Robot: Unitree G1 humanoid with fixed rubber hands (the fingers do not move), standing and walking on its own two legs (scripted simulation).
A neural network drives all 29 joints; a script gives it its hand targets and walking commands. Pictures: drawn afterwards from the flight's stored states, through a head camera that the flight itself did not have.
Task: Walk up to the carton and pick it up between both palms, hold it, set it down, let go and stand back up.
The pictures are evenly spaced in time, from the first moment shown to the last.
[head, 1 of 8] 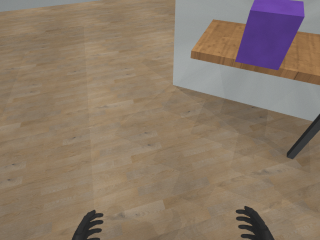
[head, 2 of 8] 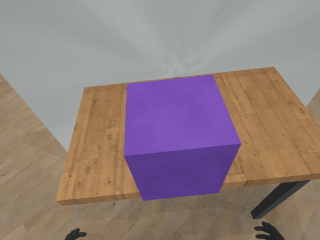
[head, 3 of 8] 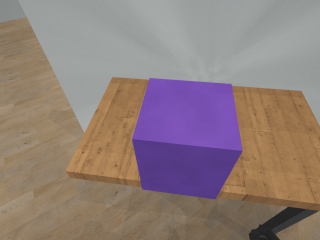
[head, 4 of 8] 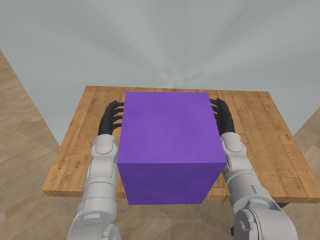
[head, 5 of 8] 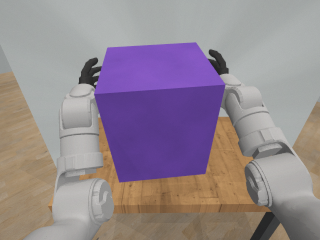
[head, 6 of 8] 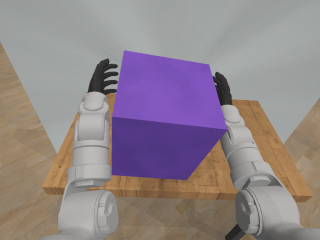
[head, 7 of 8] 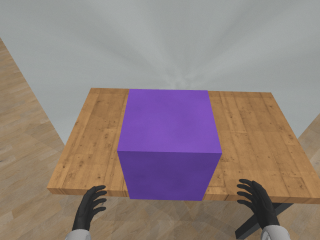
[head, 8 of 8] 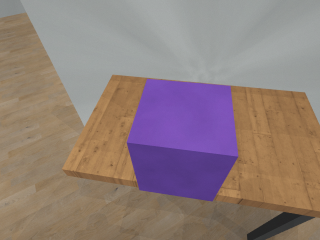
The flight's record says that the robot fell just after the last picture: no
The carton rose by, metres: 0.21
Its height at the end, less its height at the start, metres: +0.00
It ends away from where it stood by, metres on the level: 0.01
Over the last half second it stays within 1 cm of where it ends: yes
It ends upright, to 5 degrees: yes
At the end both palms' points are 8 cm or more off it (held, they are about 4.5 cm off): yes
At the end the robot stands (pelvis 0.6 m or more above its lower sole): yes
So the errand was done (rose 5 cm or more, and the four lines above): yes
